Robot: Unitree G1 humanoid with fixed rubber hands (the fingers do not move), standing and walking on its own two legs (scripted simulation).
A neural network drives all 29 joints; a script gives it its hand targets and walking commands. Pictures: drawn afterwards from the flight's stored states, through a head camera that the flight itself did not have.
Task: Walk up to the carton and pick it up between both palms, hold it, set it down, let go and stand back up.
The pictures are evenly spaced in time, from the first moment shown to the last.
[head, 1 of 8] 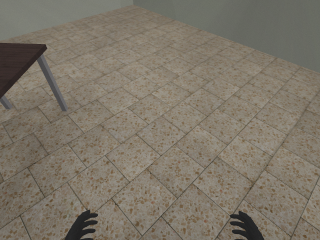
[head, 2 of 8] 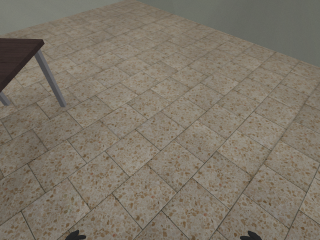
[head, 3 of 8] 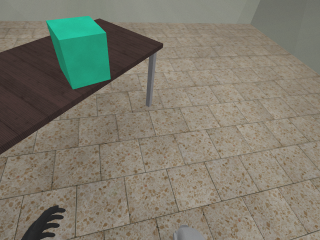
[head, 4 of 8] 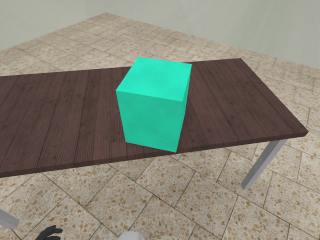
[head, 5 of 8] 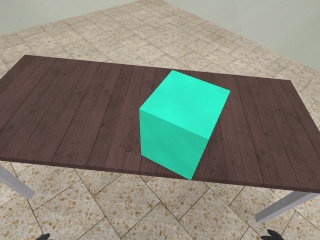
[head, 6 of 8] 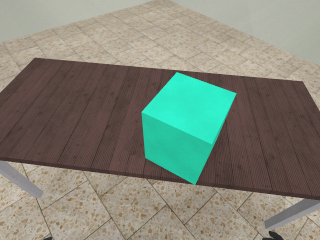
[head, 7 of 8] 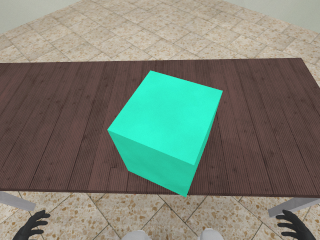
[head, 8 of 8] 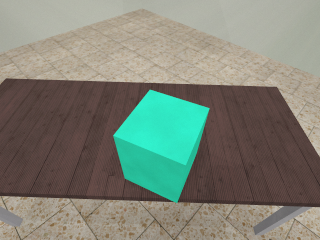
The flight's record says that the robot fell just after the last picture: no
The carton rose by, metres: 0.00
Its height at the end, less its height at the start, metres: +0.00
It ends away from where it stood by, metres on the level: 0.00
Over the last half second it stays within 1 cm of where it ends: yes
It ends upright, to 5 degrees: yes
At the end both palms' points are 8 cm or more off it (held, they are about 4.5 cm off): yes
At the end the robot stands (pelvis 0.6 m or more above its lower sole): yes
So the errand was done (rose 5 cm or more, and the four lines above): no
